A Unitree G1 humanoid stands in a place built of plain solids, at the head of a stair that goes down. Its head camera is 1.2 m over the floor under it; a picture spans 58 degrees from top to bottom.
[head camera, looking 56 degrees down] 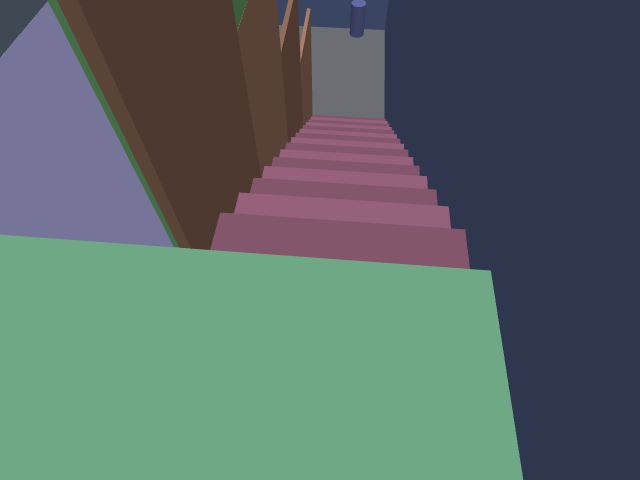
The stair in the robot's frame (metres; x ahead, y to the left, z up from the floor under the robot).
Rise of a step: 0.18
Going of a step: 0.26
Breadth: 0.97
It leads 5 degrees to the right of straight ahead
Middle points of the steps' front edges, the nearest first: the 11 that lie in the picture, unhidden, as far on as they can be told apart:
0.73 -0.06 0.00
1.02 -0.08 -0.18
1.28 -0.11 -0.35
1.53 -0.13 -0.53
1.78 -0.15 -0.71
2.04 -0.17 -0.89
2.29 -0.19 -1.06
2.55 -0.21 -1.24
2.80 -0.24 -1.42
3.06 -0.26 -1.60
3.31 -0.28 -1.77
